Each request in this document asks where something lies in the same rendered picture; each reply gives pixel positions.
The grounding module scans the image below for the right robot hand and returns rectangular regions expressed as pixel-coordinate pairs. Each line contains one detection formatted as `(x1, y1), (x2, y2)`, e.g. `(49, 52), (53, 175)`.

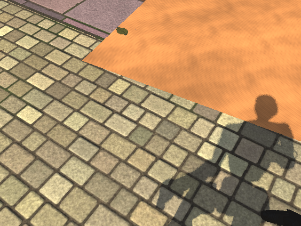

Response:
(261, 209), (301, 226)

